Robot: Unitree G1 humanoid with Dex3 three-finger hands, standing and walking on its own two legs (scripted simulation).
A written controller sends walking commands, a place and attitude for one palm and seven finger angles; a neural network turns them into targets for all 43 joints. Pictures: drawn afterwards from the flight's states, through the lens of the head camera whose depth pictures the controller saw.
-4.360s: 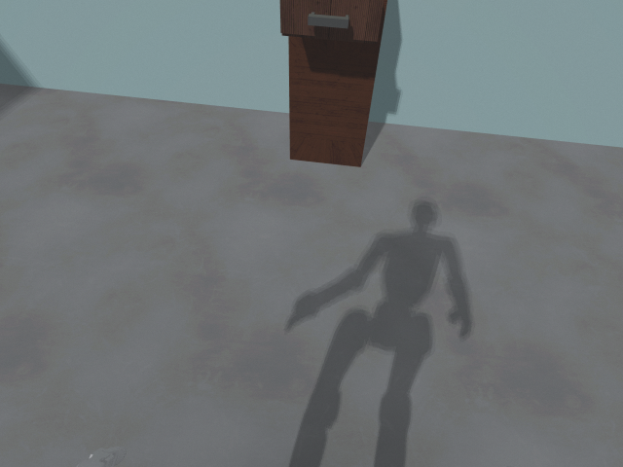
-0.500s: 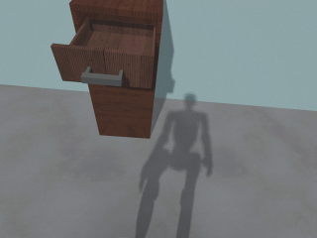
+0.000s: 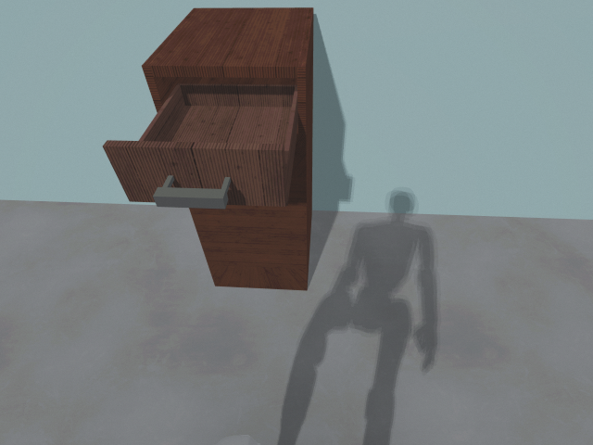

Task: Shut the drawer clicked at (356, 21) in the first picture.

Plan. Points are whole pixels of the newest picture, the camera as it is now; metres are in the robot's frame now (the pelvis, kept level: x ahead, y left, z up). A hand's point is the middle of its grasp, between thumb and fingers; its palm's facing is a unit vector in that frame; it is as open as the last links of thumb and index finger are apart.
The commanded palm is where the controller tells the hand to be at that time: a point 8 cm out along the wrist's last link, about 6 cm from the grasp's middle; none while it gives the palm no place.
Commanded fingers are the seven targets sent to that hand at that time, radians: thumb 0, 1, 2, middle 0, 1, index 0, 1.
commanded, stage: take the last steps up to it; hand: left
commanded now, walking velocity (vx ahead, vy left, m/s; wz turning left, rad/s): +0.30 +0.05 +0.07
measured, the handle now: (194, 189) +0.54 +0.23 +0.04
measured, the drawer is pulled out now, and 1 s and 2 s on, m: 0.29 0.29 0.29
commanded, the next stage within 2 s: come to a stop and stand still in 0.56 s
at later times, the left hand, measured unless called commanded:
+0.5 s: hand out of the picture +0.16 +0.27 -0.19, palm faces +0.06 -0.98 -0.19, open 7.4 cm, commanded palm none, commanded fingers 0.00 0.90 0.90 -0.20 -0.30 -0.20 -0.30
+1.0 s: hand (185, 365) +0.29 +0.24 -0.18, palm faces +0.04 -0.97 -0.22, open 7.2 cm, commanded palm none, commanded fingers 0.00 0.90 0.90 -0.20 -0.30 -0.20 -0.30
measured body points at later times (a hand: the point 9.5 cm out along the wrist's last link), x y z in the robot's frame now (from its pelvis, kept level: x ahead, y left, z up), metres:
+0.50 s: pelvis +0.14 +0.08 -0.01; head +0.15 +0.10 +0.44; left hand +0.16 +0.32 -0.17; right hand +0.20 -0.15 -0.15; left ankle +0.15 +0.17 -0.75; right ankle +0.16 -0.04 -0.68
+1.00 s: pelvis +0.20 +0.06 -0.01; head +0.23 +0.05 +0.43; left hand +0.29 +0.29 -0.16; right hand +0.20 -0.16 -0.18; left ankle +0.19 +0.19 -0.72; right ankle +0.25 -0.04 -0.75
